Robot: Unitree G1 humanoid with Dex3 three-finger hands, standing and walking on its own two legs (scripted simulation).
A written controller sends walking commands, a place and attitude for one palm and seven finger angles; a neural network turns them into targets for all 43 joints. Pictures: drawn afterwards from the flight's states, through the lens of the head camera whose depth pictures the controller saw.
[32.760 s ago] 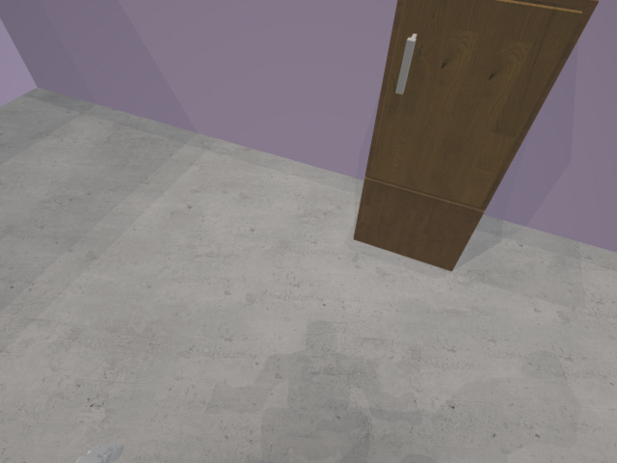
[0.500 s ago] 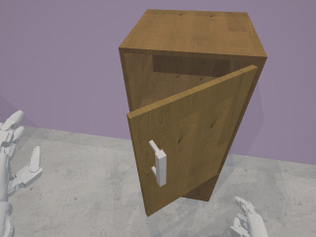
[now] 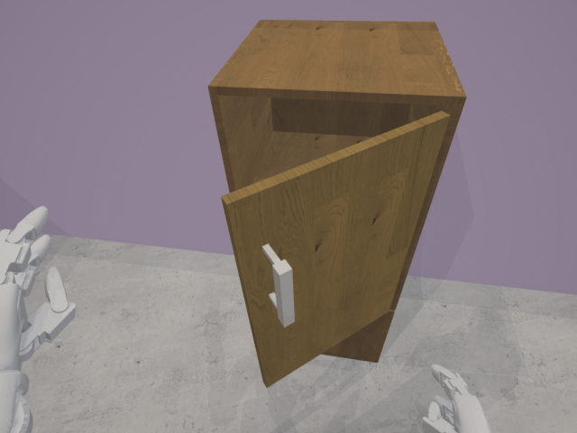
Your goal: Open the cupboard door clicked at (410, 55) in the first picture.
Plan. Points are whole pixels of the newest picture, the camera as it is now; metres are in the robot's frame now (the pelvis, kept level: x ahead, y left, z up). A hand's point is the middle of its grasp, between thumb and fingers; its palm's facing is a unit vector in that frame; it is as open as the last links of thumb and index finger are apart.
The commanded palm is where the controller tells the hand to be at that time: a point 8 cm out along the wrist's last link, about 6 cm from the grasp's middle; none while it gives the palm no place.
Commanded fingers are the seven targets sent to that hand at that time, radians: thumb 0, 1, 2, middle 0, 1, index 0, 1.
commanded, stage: step back with the hand held close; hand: left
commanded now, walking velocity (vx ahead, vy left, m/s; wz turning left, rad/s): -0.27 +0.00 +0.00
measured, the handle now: (277, 286) +0.32 +0.06 +0.03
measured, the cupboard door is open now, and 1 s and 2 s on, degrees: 41 41 41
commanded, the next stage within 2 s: stop stepping back and stand still in 1.30 s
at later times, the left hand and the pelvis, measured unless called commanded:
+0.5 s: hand (20, 359) +0.14 +0.28 +0.15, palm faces +0.39 -0.78 -0.49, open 7.4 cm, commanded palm +0.08 +0.32 +0.17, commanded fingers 0.00 0.90 0.90 -0.20 -0.30 -0.20 -0.30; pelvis -0.06 +0.02 -0.01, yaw -1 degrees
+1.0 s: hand out of the picture +0.08 +0.28 +0.16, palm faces +0.43 -0.75 -0.50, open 7.5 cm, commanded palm +0.02 +0.31 +0.17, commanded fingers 0.00 0.90 0.90 -0.20 -0.30 -0.20 -0.30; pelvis -0.12 +0.01 -0.02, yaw +0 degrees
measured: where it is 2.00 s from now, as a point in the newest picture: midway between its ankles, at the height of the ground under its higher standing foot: outside the picture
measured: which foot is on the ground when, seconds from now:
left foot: down 0.00-1.00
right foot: down 0.00-0.80, up 0.82-0.98, down 1.00-1.00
